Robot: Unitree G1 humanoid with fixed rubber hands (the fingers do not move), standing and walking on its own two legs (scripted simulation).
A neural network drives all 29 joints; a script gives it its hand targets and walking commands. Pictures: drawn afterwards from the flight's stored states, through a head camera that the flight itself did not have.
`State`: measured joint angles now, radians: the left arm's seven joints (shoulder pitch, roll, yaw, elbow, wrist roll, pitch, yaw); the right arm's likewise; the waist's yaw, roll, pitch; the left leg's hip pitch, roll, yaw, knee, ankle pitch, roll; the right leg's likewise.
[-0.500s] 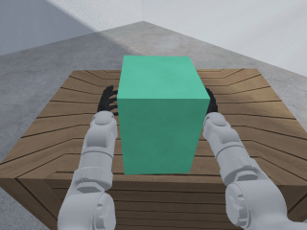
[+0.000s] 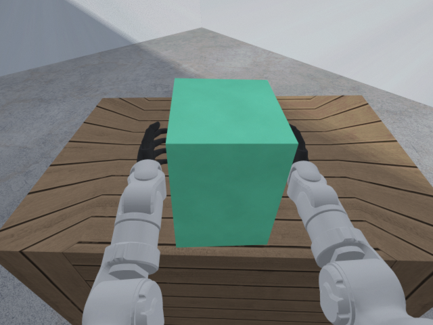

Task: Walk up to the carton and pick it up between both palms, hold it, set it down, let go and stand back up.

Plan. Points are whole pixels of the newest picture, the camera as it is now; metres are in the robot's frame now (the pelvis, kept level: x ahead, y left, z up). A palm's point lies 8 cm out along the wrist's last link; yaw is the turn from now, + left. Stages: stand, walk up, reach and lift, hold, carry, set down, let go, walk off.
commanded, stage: set down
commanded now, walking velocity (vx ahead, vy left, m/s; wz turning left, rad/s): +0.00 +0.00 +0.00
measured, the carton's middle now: (221, 163) +0.42 +0.01 +0.11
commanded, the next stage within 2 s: none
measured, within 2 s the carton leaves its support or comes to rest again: neither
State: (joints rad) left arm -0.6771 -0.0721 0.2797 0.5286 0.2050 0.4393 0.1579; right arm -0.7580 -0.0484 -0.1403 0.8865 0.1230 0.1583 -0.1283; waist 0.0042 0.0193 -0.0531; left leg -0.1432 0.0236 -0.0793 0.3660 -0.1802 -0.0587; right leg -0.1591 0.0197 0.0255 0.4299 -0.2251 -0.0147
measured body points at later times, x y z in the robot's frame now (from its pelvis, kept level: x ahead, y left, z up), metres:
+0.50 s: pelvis +0.00 +0.00 +0.00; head -0.02 -0.02 +0.45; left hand +0.39 +0.14 +0.13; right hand +0.40 -0.15 +0.10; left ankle +0.02 +0.16 -0.74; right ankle +0.01 -0.11 -0.74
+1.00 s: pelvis +0.00 +0.00 +0.00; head -0.01 -0.01 +0.45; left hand +0.38 +0.14 +0.11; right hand +0.40 -0.15 +0.09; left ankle +0.02 +0.16 -0.74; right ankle +0.01 -0.11 -0.74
